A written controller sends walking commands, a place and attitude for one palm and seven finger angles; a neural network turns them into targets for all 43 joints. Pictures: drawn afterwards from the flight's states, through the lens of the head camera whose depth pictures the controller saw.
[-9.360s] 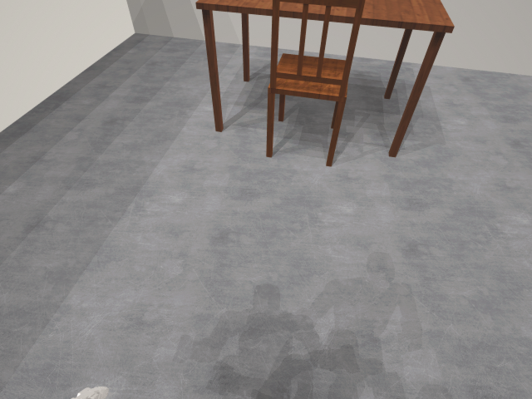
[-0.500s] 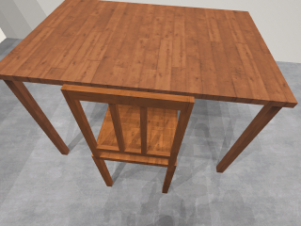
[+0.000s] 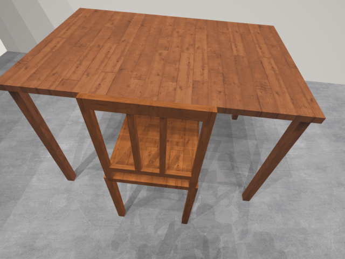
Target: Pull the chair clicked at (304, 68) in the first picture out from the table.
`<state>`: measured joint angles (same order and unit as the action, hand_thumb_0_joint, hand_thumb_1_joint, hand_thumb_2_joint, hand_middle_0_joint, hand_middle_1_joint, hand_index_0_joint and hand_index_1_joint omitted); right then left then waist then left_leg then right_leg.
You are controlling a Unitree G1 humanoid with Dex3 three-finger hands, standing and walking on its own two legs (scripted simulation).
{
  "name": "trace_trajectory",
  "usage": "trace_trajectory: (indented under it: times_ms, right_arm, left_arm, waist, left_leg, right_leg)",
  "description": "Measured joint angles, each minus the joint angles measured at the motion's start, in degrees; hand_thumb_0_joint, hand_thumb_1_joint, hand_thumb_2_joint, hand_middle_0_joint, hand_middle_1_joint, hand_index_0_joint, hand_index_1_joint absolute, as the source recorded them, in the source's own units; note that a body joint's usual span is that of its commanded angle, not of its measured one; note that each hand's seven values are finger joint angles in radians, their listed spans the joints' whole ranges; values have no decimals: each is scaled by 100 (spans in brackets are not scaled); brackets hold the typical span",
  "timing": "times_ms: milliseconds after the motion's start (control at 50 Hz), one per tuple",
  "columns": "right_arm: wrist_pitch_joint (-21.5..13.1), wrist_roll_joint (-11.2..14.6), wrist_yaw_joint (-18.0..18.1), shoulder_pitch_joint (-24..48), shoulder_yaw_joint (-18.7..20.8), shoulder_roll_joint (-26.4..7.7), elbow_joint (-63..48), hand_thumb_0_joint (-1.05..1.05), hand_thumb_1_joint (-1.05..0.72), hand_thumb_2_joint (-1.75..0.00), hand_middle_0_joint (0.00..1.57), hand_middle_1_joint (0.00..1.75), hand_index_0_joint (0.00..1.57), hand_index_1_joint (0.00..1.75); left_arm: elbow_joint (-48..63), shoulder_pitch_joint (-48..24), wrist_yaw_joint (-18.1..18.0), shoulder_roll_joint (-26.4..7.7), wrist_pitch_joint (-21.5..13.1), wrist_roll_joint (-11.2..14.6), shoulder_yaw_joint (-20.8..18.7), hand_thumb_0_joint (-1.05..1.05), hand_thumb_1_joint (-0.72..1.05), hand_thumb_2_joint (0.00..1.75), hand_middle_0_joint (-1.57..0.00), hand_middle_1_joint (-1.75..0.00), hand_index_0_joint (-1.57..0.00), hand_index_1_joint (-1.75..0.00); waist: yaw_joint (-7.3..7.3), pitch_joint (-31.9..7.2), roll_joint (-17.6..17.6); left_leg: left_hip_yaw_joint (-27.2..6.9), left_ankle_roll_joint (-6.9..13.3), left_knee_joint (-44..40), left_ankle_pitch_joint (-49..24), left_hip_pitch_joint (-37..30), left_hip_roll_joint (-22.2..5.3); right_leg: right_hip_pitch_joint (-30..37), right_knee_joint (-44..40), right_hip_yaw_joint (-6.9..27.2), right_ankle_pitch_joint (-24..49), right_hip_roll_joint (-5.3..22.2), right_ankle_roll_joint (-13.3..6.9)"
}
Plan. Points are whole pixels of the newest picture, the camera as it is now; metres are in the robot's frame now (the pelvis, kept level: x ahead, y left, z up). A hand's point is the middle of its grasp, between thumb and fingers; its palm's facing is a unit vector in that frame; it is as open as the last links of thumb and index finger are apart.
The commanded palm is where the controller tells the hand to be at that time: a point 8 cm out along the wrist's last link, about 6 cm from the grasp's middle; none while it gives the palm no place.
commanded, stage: come to a stop and stand still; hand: left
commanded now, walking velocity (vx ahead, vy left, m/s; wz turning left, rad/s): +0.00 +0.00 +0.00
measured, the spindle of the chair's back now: (135, 144) +0.47 +0.16 -0.08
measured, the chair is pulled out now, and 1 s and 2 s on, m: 0.00 0.00 0.00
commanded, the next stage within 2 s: look again from close up in 0.14 s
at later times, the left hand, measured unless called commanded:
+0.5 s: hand out of the picture -0.01 +0.17 -0.16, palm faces +0.04 -0.96 -0.27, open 7.4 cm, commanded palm none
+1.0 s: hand out of the picture +0.07 +0.16 -0.16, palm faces +0.03 -0.97 -0.25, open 7.4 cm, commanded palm none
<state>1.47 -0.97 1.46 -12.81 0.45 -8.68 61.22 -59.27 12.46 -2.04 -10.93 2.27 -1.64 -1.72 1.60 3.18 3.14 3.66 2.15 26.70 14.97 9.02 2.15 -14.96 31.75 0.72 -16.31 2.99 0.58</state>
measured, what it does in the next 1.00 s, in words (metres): stands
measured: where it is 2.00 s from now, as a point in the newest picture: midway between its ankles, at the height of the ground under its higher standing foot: outside the picture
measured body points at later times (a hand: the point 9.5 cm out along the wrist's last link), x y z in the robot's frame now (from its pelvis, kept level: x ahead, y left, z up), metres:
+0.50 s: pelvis +0.01 -0.02 +0.00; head +0.01 -0.04 +0.45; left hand -0.01 +0.22 -0.14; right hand +0.05 -0.26 -0.16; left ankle +0.00 +0.10 -0.74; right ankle +0.04 -0.13 -0.74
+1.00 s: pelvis +0.02 -0.02 +0.00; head +0.04 -0.04 +0.45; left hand +0.07 +0.21 -0.14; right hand +0.06 -0.25 -0.16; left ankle +0.00 +0.10 -0.74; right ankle +0.04 -0.13 -0.74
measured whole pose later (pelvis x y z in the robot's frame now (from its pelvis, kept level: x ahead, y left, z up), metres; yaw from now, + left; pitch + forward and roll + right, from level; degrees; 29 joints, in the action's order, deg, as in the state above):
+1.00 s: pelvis +0.02 -0.02 +0.00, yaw +1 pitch -1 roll +1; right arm -0.2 -0.9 0.5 -11.9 0.7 -10.3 64.0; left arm -59.3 12.9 -2.5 -10.1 -1.3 -0.6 0.6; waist -0.3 2.0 -0.9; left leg 1.3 -0.5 25.4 15.7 8.5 -0.3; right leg -12.9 27.7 -1.5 -13.8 0.6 -0.7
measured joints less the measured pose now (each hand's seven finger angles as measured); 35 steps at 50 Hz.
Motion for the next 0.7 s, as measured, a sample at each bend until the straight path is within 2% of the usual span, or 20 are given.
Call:
trace_trajectory:
  times_ms: [60,220,280,360,540,700]
  right_arm:
    - [15,0,11,-50,-16,13,80,1,-93,-90,20,30,20,30]
    - [1,5,-40,-279,9,-22,121,1,-92,-90,20,30,20,30]
    - [-61,-31,-84,-342,10,-14,40,1,-92,-90,20,30,20,30]
    - [-144,18,-99,-304,113,-80,-12,1,-91,-90,20,30,20,30]
    - [-132,23,-102,23,158,-337,-56,1,-91,-90,20,30,20,30]
    - [-202,16,-110,168,64,-298,9,1,-91,-90,20,30,20,30]
  left_arm:
    - [-91,105,20,35,-63,1,39,1,91,90,-20,-30,-20,-30]
    - [-362,659,58,170,-129,-1,78,1,91,90,-20,-30,-20,-30]
    - [-344,803,66,126,-163,25,225,1,91,90,-20,-30,-20,-30]
    - [-191,873,36,43,-249,24,265,1,91,90,-21,-30,-20,-30]
    - [-73,613,-4,55,-335,71,256,1,91,90,-21,-30,-20,-30]
    - [58,144,-16,107,-408,99,257,1,91,90,-21,-30,-20,-30]
  waist:
    - [14,-37,-57]
    - [-21,-225,-265]
    - [-95,-150,-240]
    - [-136,-71,-313]
    - [-162,-271,-539]
    - [-167,-242,-503]
  left_leg:
    - [-27,-11,-31,-50,-25,6]
    - [-60,-53,-249,-178,39,-60]
    - [-79,-67,-224,-196,137,-31]
    - [-173,-118,2,-93,301,-66]
    - [-289,-219,139,57,322,-194]
    - [-284,-258,-35,50,125,-225]
  right_leg:
    - [106,-230,-12,463,4,67]
    - [96,-548,-47,572,-69,60]
    - [-64,-366,-58,485,-45,-42]
    - [-168,-203,-146,394,-65,-25]
    - [-90,-228,-271,293,-184,-117]
    - [68,-331,-267,269,-219,-139]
